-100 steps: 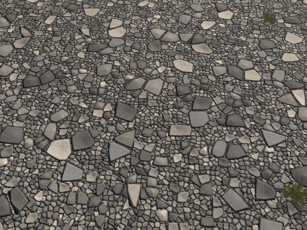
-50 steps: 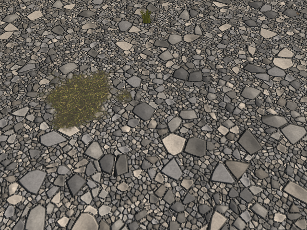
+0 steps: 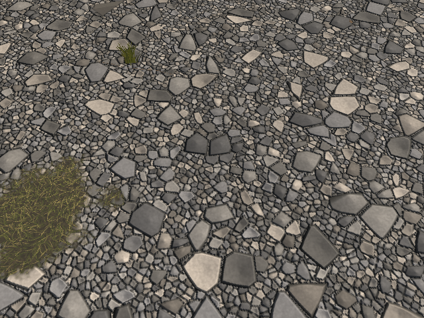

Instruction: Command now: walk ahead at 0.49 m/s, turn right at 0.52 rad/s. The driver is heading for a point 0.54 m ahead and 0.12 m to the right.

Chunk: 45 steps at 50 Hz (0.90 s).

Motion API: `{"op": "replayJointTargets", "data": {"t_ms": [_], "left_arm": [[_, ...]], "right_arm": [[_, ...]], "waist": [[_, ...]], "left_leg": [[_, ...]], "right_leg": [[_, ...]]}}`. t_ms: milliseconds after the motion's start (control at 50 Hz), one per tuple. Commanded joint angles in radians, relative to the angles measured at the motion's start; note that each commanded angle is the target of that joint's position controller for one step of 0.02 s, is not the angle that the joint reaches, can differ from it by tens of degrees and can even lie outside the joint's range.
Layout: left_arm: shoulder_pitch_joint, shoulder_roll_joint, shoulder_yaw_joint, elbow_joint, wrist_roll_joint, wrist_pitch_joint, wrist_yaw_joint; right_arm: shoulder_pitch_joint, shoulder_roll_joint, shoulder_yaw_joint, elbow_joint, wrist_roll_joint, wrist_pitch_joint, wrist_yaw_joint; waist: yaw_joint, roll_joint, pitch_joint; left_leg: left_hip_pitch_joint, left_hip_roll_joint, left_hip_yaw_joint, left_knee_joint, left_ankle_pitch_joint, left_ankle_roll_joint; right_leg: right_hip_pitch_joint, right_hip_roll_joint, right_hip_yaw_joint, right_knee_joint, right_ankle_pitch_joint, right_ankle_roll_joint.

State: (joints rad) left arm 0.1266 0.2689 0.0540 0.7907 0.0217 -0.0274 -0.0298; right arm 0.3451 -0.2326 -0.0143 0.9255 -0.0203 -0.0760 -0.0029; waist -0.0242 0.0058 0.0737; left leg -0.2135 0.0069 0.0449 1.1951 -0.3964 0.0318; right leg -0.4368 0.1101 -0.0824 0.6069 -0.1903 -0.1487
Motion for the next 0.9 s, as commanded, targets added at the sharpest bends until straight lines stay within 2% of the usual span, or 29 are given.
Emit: {"op": "replayJointTargets", "data": {"t_ms": [20,40,60,120,180,240,340,380,400,420,440,460,480,500,520,540,580,640,680,760,800,840,860,880,900], "left_arm": [[0.167,0.145,0.049,0.011,-0.014,-0.001,0.021],[0.143,0.120,0.041,0.012,-0.017,-0.006,0.024],[0.140,0.115,0.037,0.011,-0.019,-0.015,0.023],[0.174,0.144,0.044,0.022,-0.022,-0.034,0.020],[0.236,0.152,0.047,0.033,-0.023,-0.031,0.022],[0.299,0.155,0.050,0.042,-0.024,-0.027,0.025],[0.368,0.163,0.051,0.047,-0.007,-0.022,0.039],[0.339,0.178,0.055,0.035,-0.003,-0.022,0.047],[0.299,0.189,0.057,0.023,-0.003,-0.023,0.048],[0.273,0.198,0.058,0.016,-0.002,-0.028,0.044],[0.257,0.193,0.055,0.015,-0.013,-0.036,0.033],[0.268,0.119,0.034,-0.014,-0.025,-0.047,0.025],[0.397,0.039,0.018,-0.040,-0.049,-0.042,0.027],[0.372,0.134,0.027,-0.008,-0.009,-0.024,0.038],[0.290,0.148,0.033,-0.008,0.000,-0.018,0.030],[0.248,0.130,0.030,-0.015,0.000,-0.015,0.021],[0.235,0.108,0.029,-0.017,0.015,0.007,0.000],[0.218,0.070,0.022,-0.031,0.015,0.024,-0.006],[0.173,0.054,0.014,-0.049,0.015,0.023,-0.008],[0.057,0.014,-0.017,-0.076,0.009,0.016,-0.018],[0.020,0.021,-0.023,-0.080,0.012,0.014,-0.016],[0.021,0.038,-0.022,-0.076,0.015,0.008,-0.008],[0.044,0.047,-0.020,-0.066,0.019,0.002,-0.003],[0.103,0.054,-0.018,-0.039,0.029,-0.010,0.003],[0.156,0.097,-0.009,-0.020,0.041,-0.024,0.011]], "right_arm": [[-0.068,-0.138,-0.028,-0.127,-0.005,-0.036,0.004],[-0.049,-0.132,-0.025,-0.129,-0.021,-0.016,0.004],[-0.031,-0.121,-0.024,-0.127,-0.031,0.004,0.007],[-0.073,-0.099,-0.020,-0.155,-0.036,0.037,0.014],[-0.219,-0.104,-0.021,-0.209,-0.033,0.042,0.017],[-0.318,-0.102,-0.017,-0.242,-0.026,0.038,0.023],[-0.450,-0.108,-0.006,-0.301,-0.014,0.023,0.029],[-0.418,-0.128,-0.009,-0.304,-0.010,0.015,0.027],[-0.353,-0.144,-0.015,-0.288,-0.007,0.011,0.022],[-0.250,-0.170,-0.027,-0.256,-0.006,0.005,0.012],[-0.114,-0.203,-0.041,-0.225,-0.011,-0.009,-0.001],[0.048,-0.274,-0.059,-0.220,-0.033,-0.015,-0.022],[0.030,-0.349,-0.077,-0.227,-0.043,0.001,-0.026],[-0.024,-0.267,-0.073,-0.230,-0.026,0.014,-0.020],[-0.083,-0.175,-0.051,-0.241,-0.017,0.014,-0.016],[-0.118,-0.134,-0.040,-0.235,-0.018,0.012,-0.011],[-0.100,-0.118,-0.034,-0.209,-0.013,0.001,-0.011],[-0.052,-0.122,-0.035,-0.173,0.002,-0.033,0.003],[-0.049,-0.129,-0.037,-0.158,0.004,-0.036,0.006],[-0.058,-0.133,-0.035,-0.136,0.007,-0.016,0.007],[-0.020,-0.148,-0.039,-0.111,0.010,-0.007,0.006],[-0.002,-0.162,-0.045,-0.093,0.015,0.002,0.003],[-0.002,-0.166,-0.046,-0.086,0.017,0.007,-0.001],[-0.001,-0.166,-0.046,-0.080,0.022,0.014,-0.004],[0.043,-0.154,-0.043,-0.077,0.019,0.015,-0.005]], "waist": [[0.050,0.032,-0.080],[0.014,0.027,-0.067],[-0.002,0.014,-0.075],[-0.006,-0.007,-0.062],[0.040,-0.033,-0.022],[0.085,-0.051,-0.032],[0.131,-0.069,-0.031],[0.099,-0.083,-0.038],[0.062,-0.091,-0.053],[0.017,-0.086,-0.100],[-0.057,-0.034,-0.175],[-0.108,0.069,-0.328],[-0.024,0.297,-0.419],[-0.009,0.147,-0.319],[-0.008,0.042,-0.183],[0.006,0.017,-0.114],[0.026,0.094,-0.070],[0.048,0.091,-0.070],[0.052,0.103,-0.074],[0.031,0.135,-0.085],[0.013,0.132,-0.097],[0.015,0.127,-0.099],[0.028,0.115,-0.102],[0.058,0.075,-0.123],[0.069,-0.002,-0.170]], "left_leg": [[-0.442,0.079,-0.101,0.090,0.099,0.001],[-0.378,0.091,-0.103,0.043,0.092,-0.016],[-0.339,0.095,-0.100,0.003,0.083,-0.031],[-0.351,0.099,-0.066,-0.114,0.132,-0.067],[-0.433,0.098,-0.053,-0.272,0.271,-0.092],[-0.460,0.074,-0.057,-0.399,0.375,-0.093],[-0.456,0.021,-0.056,-0.548,0.363,-0.073],[-0.351,0.003,-0.074,-0.626,0.323,-0.051],[-0.234,-0.016,-0.073,-0.667,0.282,-0.035],[-0.081,-0.045,-0.062,-0.691,0.245,-0.017],[0.122,-0.009,-0.085,-0.753,0.269,0.013],[0.358,0.221,-0.307,-0.779,0.048,0.062],[0.552,0.470,-0.765,-0.881,0.006,0.183],[0.439,0.438,-0.810,-0.902,-0.125,0.190],[0.295,0.381,-0.631,-0.924,-0.092,0.163],[0.200,0.326,-0.485,-0.946,0.049,0.139],[0.109,0.254,-0.297,-0.978,0.235,0.103],[0.092,0.252,-0.169,-0.944,0.774,0.135],[0.102,0.241,-0.091,-0.935,0.934,0.142],[0.050,0.169,0.041,-0.928,0.943,0.115],[0.081,0.182,0.032,-0.894,0.932,0.108],[0.115,0.207,0.002,-0.841,0.906,0.101],[0.124,0.208,-0.007,-0.794,0.879,0.092],[0.117,0.181,0.005,-0.697,0.825,0.072],[0.061,0.135,0.031,-0.575,0.666,0.040]], "right_leg": [[0.396,-0.338,0.525,-0.357,0.131,-0.182],[0.312,-0.293,0.461,-0.373,0.206,-0.164],[0.273,-0.273,0.423,-0.381,0.253,-0.160],[0.212,-0.223,0.368,-0.406,0.272,-0.153],[0.231,-0.198,0.377,-0.426,0.230,-0.116],[0.310,-0.189,0.389,-0.392,0.282,-0.080],[0.435,-0.212,0.446,-0.306,0.430,-0.073],[0.433,-0.225,0.475,-0.265,0.465,-0.048],[0.394,-0.219,0.475,-0.226,0.516,-0.026],[0.362,-0.196,0.471,-0.134,0.603,-0.004],[0.300,-0.136,0.423,0.049,0.584,0.021],[0.180,-0.081,0.347,0.317,0.305,0.042],[-0.120,0.069,0.227,0.564,-0.391,0.074],[-0.216,-0.036,0.212,0.654,-0.321,0.064],[-0.206,-0.074,0.203,0.641,-0.216,0.068],[-0.184,-0.103,0.189,0.603,-0.159,0.076],[-0.142,-0.137,0.169,0.564,-0.131,0.090],[-0.133,-0.107,0.162,0.537,-0.124,0.111],[-0.157,-0.096,0.152,0.456,-0.076,0.125],[-0.016,-0.086,0.070,0.147,0.084,0.133],[0.037,-0.080,0.051,0.059,0.106,0.125],[0.076,-0.083,0.058,-0.011,0.092,0.100],[0.116,-0.081,0.062,-0.067,0.099,0.084],[0.207,-0.071,0.063,-0.164,0.168,0.067],[0.338,-0.143,0.127,-0.199,0.410,0.047]]}}
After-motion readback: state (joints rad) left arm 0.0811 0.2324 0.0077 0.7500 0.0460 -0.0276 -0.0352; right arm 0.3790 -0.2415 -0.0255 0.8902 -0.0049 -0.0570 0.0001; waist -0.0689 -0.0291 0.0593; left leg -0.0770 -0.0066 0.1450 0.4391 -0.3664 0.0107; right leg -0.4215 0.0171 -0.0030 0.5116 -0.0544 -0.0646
